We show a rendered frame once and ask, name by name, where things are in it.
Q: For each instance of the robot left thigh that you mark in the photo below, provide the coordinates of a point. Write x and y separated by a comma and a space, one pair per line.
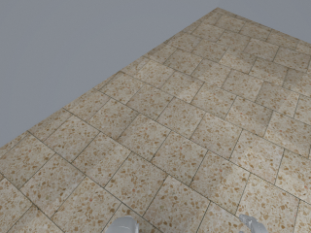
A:
123, 224

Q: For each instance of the right robot hand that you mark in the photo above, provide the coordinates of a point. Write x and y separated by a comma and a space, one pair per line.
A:
253, 224

